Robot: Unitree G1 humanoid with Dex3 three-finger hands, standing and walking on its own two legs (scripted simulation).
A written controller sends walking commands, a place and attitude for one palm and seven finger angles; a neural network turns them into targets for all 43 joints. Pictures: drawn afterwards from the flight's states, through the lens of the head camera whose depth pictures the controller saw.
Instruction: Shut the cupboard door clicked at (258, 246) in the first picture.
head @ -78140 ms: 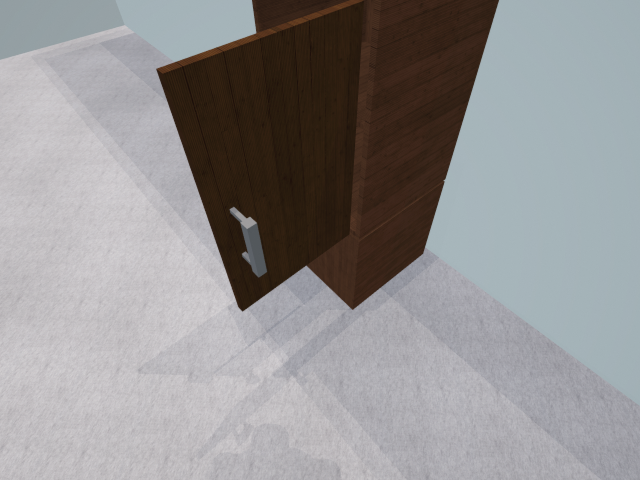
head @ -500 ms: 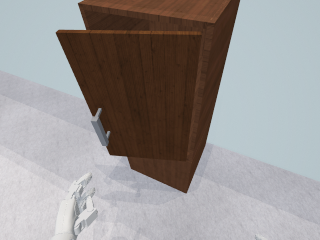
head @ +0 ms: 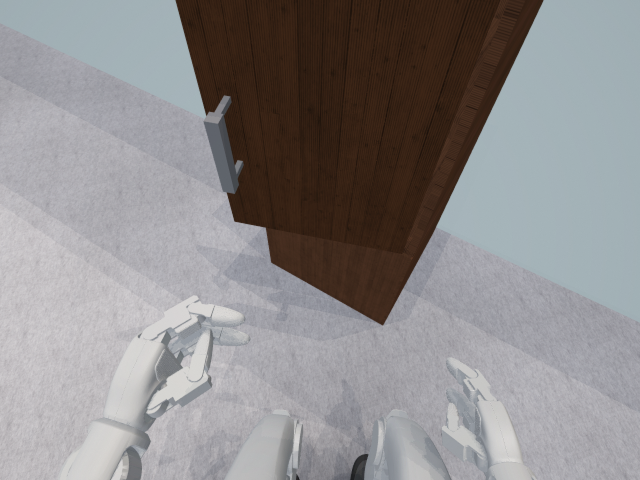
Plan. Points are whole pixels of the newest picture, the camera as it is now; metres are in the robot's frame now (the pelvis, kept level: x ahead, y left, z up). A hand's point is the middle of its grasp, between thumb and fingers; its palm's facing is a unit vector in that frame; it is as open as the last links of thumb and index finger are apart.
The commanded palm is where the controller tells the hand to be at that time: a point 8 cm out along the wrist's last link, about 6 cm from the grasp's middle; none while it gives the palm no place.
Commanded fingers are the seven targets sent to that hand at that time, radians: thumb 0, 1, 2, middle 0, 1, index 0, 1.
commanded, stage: raise the hand and make a fist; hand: left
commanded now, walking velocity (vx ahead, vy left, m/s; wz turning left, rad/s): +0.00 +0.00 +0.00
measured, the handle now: (227, 147) +0.57 +0.20 +0.03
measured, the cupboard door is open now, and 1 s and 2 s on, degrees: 19 19 19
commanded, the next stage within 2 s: bring the fist close to the handle in 1.22 s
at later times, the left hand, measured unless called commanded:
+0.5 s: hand (177, 349) +0.24 +0.18 +0.05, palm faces -0.11 -0.99 -0.03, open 3.1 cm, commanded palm +0.23 +0.24 +0.05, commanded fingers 0.00 0.90 0.90 -1.30 -1.50 -1.30 -1.50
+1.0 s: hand (177, 337) +0.26 +0.19 +0.05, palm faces -0.13 -0.99 -0.03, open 3.1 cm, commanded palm +0.24 +0.24 +0.05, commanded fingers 0.00 0.90 0.90 -1.30 -1.50 -1.30 -1.50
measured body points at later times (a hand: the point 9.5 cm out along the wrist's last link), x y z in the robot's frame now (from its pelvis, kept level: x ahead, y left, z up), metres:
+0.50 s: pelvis +0.03 +0.02 +0.01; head +0.11 +0.04 +0.45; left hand +0.24 +0.24 +0.06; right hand +0.23 -0.22 -0.04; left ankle +0.04 +0.08 -0.61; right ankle +0.09 -0.10 -0.61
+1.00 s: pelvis +0.03 +0.00 +0.01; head +0.12 +0.02 +0.45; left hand +0.26 +0.24 +0.06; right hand +0.21 -0.24 -0.06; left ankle +0.04 +0.08 -0.61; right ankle +0.09 -0.10 -0.61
